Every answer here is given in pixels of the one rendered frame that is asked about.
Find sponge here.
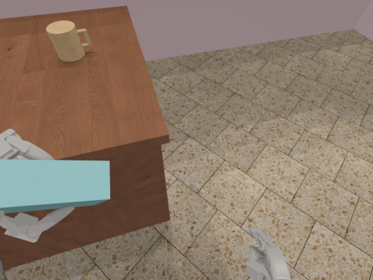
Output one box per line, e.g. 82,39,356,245
0,159,110,214

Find robot right hand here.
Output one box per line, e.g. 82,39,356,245
246,226,291,280

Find robot left hand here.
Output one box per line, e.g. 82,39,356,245
0,129,75,243

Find table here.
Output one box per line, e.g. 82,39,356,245
0,6,170,270

